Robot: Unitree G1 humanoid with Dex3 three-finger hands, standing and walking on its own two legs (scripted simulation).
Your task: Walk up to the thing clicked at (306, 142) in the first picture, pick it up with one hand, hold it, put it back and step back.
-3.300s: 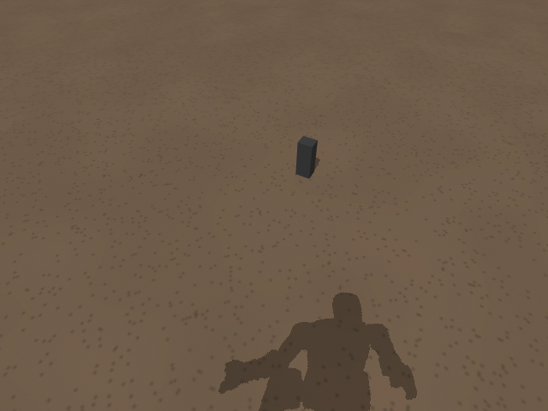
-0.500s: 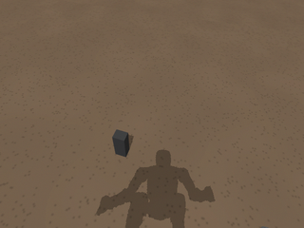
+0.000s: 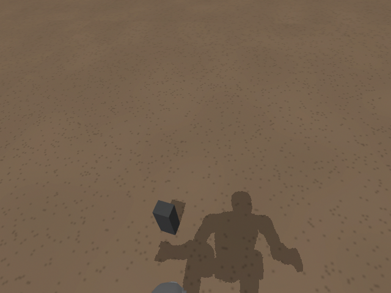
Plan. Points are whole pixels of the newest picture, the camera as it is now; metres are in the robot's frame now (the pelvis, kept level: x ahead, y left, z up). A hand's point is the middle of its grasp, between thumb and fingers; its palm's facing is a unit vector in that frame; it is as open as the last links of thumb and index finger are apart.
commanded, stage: walk up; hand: left
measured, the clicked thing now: (167, 218) +0.56 +0.24 -0.66
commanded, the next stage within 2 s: stand in 1.68 s
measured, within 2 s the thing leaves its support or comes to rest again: neither
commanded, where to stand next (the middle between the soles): +0.22 +0.04 m, yaw -1 degrees
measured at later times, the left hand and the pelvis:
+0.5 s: hand (82, 273) +0.20 +0.33 -0.16, palm faces -0.05 -0.93 -0.37, open 7.4 cm; pelvis +0.13 +0.05 -0.01, yaw -1 degrees
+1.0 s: hand (103, 239) +0.27 +0.29 -0.14, palm faces -0.05 -0.95 -0.32, open 7.4 cm; pelvis +0.15 +0.05 +0.01, yaw -2 degrees
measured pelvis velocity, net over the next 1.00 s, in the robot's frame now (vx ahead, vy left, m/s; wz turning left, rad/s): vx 0.15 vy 0.05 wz -0.03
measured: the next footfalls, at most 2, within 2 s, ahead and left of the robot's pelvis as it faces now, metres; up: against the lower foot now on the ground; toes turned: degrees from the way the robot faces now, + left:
left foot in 0.20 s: +0.20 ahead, +0.17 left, +0.00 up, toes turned +3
right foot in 0.52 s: +0.23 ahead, -0.09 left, +0.00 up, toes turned -3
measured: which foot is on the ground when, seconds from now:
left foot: up 0.00-0.18, down 0.20-1.00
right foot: down 0.00-0.22, up 0.24-0.50, down 0.52-1.00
